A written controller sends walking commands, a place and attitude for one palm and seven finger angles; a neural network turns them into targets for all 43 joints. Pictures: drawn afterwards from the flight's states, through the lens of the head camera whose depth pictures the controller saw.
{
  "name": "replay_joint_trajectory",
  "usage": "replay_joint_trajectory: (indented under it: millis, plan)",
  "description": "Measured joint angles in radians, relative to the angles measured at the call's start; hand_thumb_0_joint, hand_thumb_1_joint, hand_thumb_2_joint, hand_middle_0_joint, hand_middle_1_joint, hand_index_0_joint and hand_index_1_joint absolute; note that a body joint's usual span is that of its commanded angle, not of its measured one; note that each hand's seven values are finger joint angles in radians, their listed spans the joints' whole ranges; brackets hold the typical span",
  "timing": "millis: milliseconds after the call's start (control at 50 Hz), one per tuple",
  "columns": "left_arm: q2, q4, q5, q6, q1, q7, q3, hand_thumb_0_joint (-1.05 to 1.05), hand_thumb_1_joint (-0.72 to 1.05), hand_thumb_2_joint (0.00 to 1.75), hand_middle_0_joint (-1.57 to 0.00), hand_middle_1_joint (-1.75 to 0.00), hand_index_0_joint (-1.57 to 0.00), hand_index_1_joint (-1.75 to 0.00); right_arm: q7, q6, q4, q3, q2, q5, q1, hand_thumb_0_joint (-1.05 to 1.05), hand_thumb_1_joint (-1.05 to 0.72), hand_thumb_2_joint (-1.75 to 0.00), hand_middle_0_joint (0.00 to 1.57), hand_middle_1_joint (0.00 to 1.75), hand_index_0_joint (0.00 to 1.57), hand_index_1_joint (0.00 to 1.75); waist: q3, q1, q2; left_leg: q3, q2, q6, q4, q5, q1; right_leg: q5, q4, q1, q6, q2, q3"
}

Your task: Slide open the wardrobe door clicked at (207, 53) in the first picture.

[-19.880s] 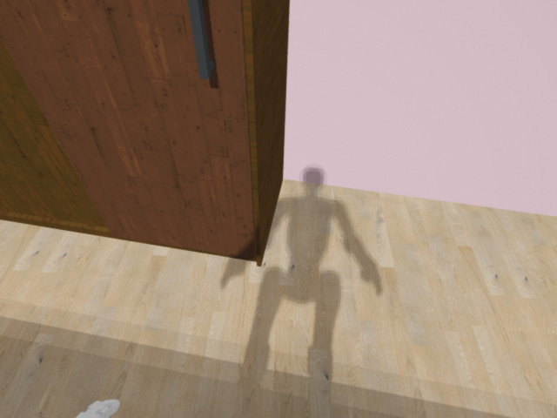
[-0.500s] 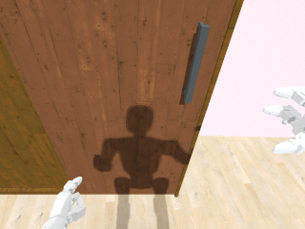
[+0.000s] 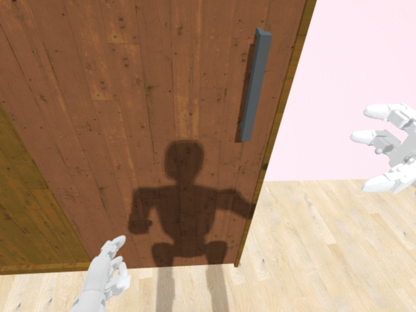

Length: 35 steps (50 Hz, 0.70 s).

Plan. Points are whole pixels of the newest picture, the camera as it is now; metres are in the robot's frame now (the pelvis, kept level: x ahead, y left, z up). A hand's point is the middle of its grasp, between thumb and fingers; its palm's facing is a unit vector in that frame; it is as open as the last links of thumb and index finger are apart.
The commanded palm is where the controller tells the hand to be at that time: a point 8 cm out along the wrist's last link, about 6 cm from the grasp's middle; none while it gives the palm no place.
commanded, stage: move the hooked fingers beside the handle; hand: right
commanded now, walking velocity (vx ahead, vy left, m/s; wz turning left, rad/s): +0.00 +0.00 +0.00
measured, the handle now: (251, 89) +0.52 -0.11 +0.22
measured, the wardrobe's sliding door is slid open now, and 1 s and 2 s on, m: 0.00 0.00 0.00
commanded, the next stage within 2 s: none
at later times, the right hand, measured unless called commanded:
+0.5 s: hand (338, 132) +0.35 -0.23 +0.23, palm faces +0.04 +1.00 -0.02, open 14.0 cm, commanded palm +0.33 -0.27 +0.23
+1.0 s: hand (305, 115) +0.40 -0.19 +0.22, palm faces +0.03 +1.00 -0.03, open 14.0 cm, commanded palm +0.39 -0.23 +0.23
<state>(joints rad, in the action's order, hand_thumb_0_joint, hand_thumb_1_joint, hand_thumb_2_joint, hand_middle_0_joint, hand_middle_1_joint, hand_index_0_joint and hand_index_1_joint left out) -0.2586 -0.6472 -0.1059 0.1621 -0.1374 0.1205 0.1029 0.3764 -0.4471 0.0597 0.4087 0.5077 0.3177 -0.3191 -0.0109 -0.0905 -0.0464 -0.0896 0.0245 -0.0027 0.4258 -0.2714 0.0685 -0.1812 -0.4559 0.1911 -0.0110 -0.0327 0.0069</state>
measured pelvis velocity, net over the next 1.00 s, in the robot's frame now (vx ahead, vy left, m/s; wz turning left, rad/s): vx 0.01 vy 0.01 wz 0.04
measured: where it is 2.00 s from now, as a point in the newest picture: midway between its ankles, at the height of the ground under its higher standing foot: outside the picture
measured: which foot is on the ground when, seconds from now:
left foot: down 0.00-1.00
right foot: down 0.00-1.00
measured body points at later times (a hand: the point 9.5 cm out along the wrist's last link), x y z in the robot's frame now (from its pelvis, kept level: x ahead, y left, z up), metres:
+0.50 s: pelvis +0.01 +0.01 +0.00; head -0.03 +0.02 +0.45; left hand +0.19 +0.26 -0.07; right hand +0.34 -0.28 +0.23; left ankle -0.02 +0.12 -0.74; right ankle +0.05 -0.13 -0.74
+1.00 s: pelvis +0.01 +0.01 +0.00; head -0.02 +0.02 +0.45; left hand +0.16 +0.27 -0.09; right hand +0.39 -0.24 +0.23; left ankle -0.02 +0.12 -0.74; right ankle +0.05 -0.13 -0.74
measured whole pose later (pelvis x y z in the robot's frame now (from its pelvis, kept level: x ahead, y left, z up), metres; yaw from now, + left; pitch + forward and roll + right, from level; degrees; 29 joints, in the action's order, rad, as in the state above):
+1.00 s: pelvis +0.01 +0.01 +0.00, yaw +2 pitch -2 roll +0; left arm -0.26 -0.70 -0.10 0.10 -0.22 0.12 0.05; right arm 0.19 -0.39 0.36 0.28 0.42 0.21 -0.59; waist -0.04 -0.01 -0.03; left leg -0.06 0.00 0.01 0.44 -0.29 0.11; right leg -0.20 -0.46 0.21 -0.02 -0.06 0.04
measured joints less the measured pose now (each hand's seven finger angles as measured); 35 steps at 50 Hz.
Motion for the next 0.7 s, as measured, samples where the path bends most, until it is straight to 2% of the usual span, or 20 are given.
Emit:
replay_joint_trajectory:
  millis: [80,140,300,460,620,700]
  plan:
    - [-0.003,0.002,0.003,-0.004,0.007,0.002,-0.003,0.01,0.91,0.90,-0.20,-0.30,-0.20,-0.30,-0.016,-0.004,0.007,-0.029,-0.015,-0.018,-0.016,-0.02,0.50,-0.30,0.30,1.20,0.30,1.20,0.005,0.011,-0.003,0.003,-0.002,0.001,-0.001,0.001,0.004,0.001,0.002,0.002,-0.001,-0.002,0.002]
    - [-0.003,-0.001,0.005,-0.006,0.006,0.005,-0.005,0.01,0.91,0.90,-0.20,-0.30,-0.20,-0.30,-0.024,0.011,0.018,-0.042,-0.027,-0.013,-0.036,-0.02,0.50,-0.30,0.30,1.20,0.30,1.20,0.003,0.020,0.000,0.005,-0.003,0.003,0.000,0.000,0.007,0.001,0.004,0.002,-0.002,-0.004,0.004]
    - [-0.010,-0.005,0.004,-0.029,-0.019,0.001,-0.020,0.01,0.91,0.90,-0.20,-0.30,-0.20,-0.30,-0.057,0.005,0.075,-0.023,-0.022,-0.027,-0.068,-0.02,0.50,-0.30,0.30,1.20,0.30,1.20,-0.022,0.043,0.005,0.020,-0.012,0.009,0.007,-0.009,0.014,-0.011,0.004,-0.001,-0.009,-0.014,0.018]
    - [-0.027,-0.016,0.001,-0.039,-0.041,0.007,-0.040,0.01,0.91,0.90,-0.20,-0.30,-0.20,-0.30,-0.072,0.010,0.092,-0.036,-0.040,-0.033,-0.070,-0.02,0.50,-0.30,0.30,1.20,0.30,1.20,-0.022,0.048,0.003,0.021,-0.016,0.012,0.020,-0.019,0.019,-0.019,-0.006,0.002,-0.013,-0.019,0.018]
    - [-0.021,-0.028,0.002,-0.037,-0.044,0.011,-0.045,0.01,0.91,0.90,-0.20,-0.30,-0.20,-0.30,-0.108,0.034,0.169,-0.072,-0.050,-0.063,-0.157,-0.02,0.50,-0.30,0.30,1.20,0.30,1.20,-0.012,0.056,0.007,0.017,-0.021,0.017,0.023,-0.018,0.030,-0.019,-0.012,0.016,-0.017,-0.024,0.013]
    - [-0.016,-0.032,0.004,-0.037,-0.046,0.009,-0.046,0.01,0.91,0.90,-0.20,-0.30,-0.20,-0.30,-0.116,0.043,0.189,-0.097,-0.065,-0.064,-0.190,-0.02,0.50,-0.30,0.30,1.20,0.30,1.20,-0.014,0.063,0.002,0.020,-0.021,0.015,0.020,-0.015,0.036,-0.016,-0.008,0.020,-0.016,-0.023,0.016]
